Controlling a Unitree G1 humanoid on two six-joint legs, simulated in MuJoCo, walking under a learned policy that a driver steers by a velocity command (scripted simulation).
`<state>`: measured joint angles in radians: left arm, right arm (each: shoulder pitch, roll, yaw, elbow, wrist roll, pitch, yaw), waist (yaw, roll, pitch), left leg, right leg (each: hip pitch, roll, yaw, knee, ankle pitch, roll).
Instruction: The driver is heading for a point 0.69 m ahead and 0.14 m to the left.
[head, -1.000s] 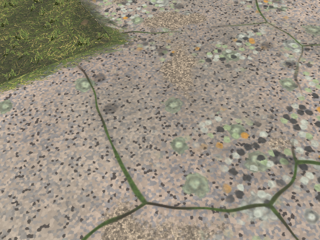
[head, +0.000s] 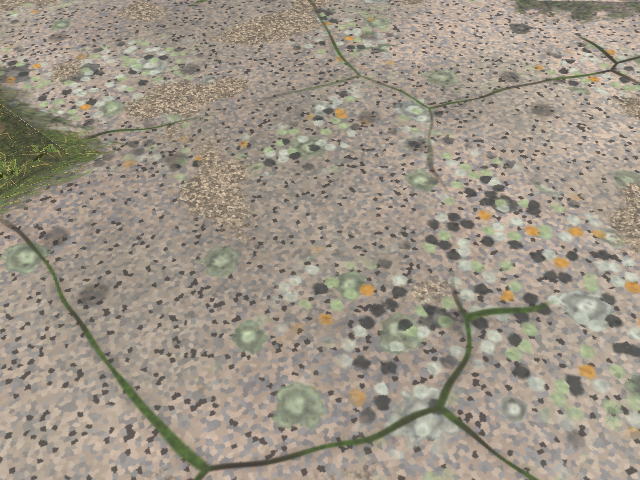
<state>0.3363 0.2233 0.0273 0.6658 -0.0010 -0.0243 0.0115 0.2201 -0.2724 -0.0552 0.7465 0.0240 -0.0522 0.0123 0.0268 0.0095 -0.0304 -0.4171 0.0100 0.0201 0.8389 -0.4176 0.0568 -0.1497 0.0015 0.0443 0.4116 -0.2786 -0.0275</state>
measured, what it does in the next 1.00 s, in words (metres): walks ahead: left foot, then right foot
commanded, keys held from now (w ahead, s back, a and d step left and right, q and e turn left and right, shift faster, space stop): w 0.66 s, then w+q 0.34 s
